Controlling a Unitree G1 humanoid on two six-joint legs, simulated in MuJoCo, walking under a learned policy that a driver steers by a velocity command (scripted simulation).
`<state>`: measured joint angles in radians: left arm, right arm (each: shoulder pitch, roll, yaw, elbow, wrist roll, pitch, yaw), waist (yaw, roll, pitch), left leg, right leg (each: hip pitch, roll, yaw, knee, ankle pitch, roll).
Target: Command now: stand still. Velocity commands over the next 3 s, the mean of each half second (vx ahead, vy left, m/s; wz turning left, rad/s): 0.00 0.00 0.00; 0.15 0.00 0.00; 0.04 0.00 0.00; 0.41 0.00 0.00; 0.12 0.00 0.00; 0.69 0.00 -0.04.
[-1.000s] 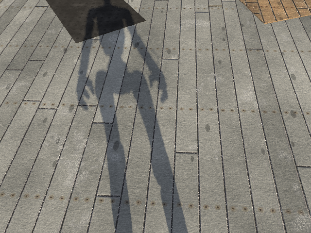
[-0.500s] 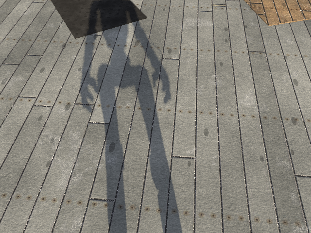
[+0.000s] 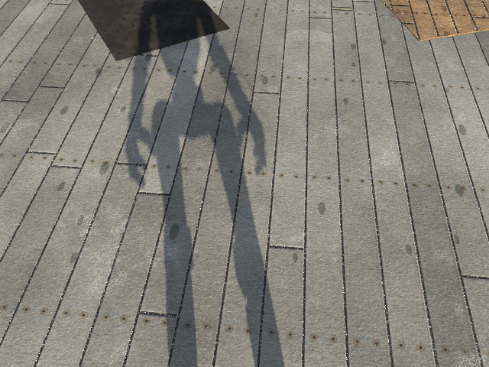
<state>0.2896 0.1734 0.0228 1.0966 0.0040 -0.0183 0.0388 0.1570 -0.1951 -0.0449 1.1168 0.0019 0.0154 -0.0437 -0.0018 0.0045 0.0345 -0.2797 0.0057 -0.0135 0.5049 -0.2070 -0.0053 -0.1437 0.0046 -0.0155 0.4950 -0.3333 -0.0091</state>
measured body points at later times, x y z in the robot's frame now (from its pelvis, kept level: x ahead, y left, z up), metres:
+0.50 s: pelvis +0.00 +0.00 +0.00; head +0.01 +0.00 +0.45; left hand -0.02 +0.23 -0.16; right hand +0.04 -0.24 -0.16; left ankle +0.04 +0.12 -0.74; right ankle -0.04 -0.11 -0.74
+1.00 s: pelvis +0.08 +0.05 +0.00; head +0.10 +0.07 +0.44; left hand +0.05 +0.31 -0.16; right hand +0.15 -0.21 -0.14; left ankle +0.11 +0.15 -0.74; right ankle -0.03 -0.09 -0.67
